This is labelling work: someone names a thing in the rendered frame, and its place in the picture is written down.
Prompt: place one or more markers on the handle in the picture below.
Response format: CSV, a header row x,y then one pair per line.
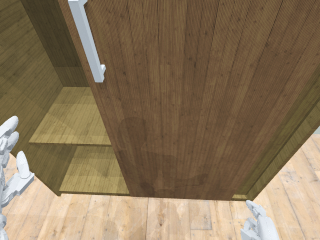
x,y
82,25

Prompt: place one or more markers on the wardrobe door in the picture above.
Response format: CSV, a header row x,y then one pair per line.
x,y
193,90
298,112

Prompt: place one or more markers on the right robot hand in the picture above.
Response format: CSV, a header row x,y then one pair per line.
x,y
263,228

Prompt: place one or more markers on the left robot hand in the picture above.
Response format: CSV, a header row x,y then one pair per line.
x,y
18,183

